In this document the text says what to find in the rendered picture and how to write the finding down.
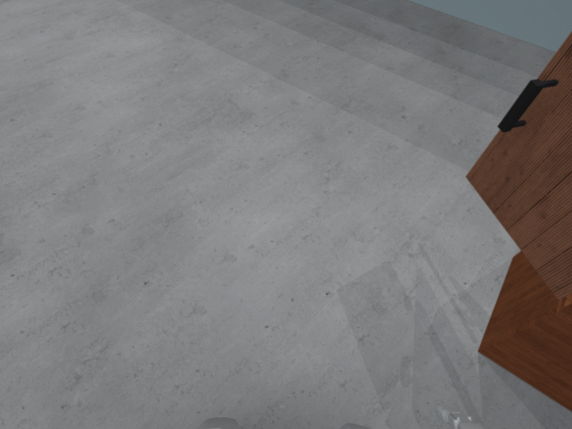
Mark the right robot hand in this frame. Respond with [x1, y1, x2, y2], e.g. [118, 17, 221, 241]
[434, 404, 483, 429]

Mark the handle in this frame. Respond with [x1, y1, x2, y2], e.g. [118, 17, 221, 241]
[498, 79, 559, 132]

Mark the cupboard door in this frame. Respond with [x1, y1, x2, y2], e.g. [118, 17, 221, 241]
[466, 31, 572, 299]

